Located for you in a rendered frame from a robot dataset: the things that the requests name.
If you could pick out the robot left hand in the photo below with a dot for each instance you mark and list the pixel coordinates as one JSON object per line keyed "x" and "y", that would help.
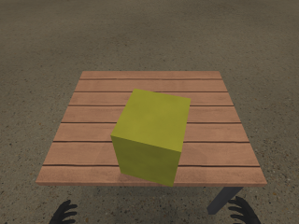
{"x": 60, "y": 214}

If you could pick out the robot right hand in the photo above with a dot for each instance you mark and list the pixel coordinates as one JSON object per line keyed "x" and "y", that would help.
{"x": 249, "y": 217}

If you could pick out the carton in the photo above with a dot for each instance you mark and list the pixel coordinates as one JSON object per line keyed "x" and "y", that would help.
{"x": 148, "y": 136}

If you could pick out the table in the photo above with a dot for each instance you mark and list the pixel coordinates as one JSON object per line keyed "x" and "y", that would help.
{"x": 216, "y": 151}

